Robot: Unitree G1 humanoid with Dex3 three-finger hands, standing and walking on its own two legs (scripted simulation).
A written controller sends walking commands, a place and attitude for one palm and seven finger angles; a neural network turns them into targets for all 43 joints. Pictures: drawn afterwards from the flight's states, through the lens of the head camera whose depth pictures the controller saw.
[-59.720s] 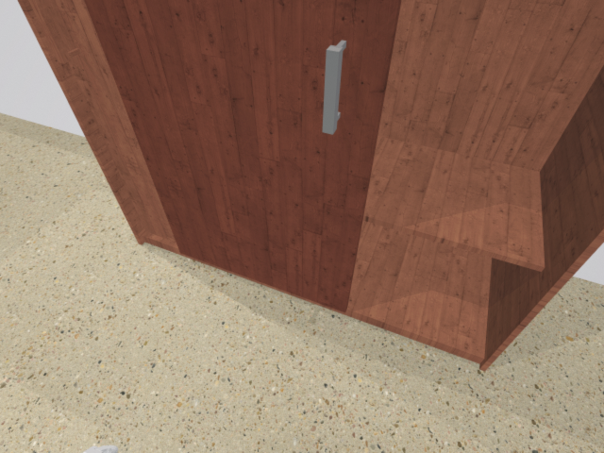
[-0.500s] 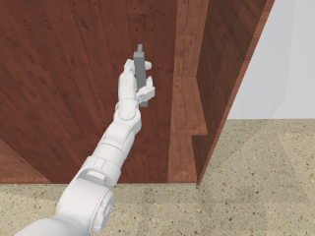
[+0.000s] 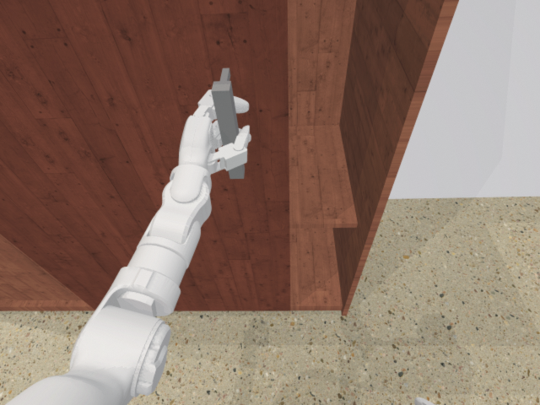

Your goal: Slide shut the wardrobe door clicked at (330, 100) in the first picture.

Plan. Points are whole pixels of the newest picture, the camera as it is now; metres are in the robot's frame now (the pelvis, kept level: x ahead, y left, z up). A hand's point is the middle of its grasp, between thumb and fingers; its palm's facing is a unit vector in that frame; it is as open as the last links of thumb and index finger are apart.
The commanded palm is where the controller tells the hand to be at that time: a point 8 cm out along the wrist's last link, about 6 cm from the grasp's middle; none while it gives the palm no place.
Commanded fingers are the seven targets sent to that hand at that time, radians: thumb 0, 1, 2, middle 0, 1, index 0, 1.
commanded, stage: step sideways, sliding the door along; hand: left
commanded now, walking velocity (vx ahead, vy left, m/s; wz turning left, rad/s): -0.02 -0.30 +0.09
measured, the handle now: (231, 126) +0.48 +0.10 +0.15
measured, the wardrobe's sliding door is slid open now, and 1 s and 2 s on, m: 0.19 0.13 0.00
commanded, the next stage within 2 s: none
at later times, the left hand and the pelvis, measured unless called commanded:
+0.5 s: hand (249, 145) +0.44 +0.06 +0.15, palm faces +0.26 -0.96 -0.10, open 6.3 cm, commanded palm +0.42 +0.03 +0.16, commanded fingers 0.00 0.90 0.90 -0.45 -1.40 -0.45 -1.40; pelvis +0.06 -0.13 -0.01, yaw +11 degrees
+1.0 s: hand (286, 145) +0.44 +0.01 +0.15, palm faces +0.24 -0.97 -0.08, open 6.2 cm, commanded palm +0.42 -0.05 +0.16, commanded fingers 0.00 0.90 0.90 -0.45 -1.40 -0.45 -1.40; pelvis +0.07 -0.14 +0.00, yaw +11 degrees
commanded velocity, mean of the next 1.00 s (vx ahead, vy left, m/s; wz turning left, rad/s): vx -0.10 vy -0.11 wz -0.13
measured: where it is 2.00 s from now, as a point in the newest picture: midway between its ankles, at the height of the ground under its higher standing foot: outside the picture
